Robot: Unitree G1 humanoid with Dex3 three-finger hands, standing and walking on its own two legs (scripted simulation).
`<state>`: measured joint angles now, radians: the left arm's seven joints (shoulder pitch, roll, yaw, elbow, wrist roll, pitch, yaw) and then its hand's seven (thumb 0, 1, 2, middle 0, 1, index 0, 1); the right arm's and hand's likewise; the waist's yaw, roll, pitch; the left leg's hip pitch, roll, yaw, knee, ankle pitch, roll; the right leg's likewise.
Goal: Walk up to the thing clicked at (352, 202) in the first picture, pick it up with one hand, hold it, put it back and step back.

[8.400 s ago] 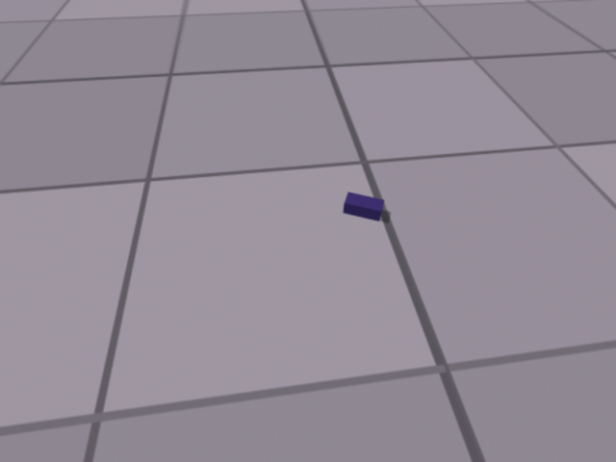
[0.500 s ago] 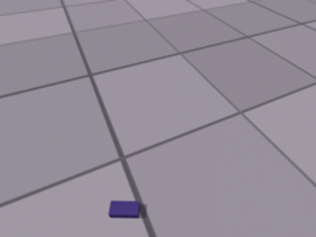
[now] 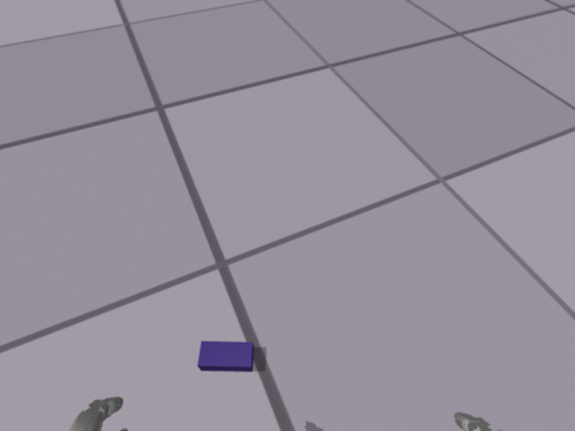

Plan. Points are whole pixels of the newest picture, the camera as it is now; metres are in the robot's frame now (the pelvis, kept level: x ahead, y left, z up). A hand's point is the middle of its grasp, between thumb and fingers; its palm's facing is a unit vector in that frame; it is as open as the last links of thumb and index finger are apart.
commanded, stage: rise first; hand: left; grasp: from above
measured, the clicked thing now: (227, 356) +0.40 +0.20 -0.74
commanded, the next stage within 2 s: none
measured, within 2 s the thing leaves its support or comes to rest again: neither
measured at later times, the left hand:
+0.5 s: hand out of the picture +0.14 +0.26 -0.22, palm faces -0.13 -0.89 -0.43, open 13.8 cm
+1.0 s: hand (152, 422) +0.18 +0.28 -0.35, palm faces -0.41 -0.65 -0.65, open 14.2 cm
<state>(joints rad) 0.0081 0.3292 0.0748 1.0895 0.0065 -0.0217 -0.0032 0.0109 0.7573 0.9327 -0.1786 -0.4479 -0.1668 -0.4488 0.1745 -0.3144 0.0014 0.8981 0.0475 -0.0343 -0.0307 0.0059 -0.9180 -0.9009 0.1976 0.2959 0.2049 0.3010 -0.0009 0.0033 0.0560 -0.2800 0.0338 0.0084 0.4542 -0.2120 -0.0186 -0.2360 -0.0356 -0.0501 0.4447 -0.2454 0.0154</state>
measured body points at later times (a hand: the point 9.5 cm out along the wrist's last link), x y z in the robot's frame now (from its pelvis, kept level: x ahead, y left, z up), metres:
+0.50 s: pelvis -0.01 +0.01 -0.07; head +0.08 +0.02 +0.37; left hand +0.14 +0.31 -0.19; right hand +0.13 -0.26 -0.17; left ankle +0.01 +0.13 -0.74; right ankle -0.01 -0.13 -0.74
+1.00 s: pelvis -0.04 +0.01 -0.20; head +0.11 +0.02 +0.22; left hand +0.19 +0.31 -0.31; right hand +0.15 -0.25 -0.30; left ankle +0.01 +0.13 -0.74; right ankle -0.01 -0.13 -0.74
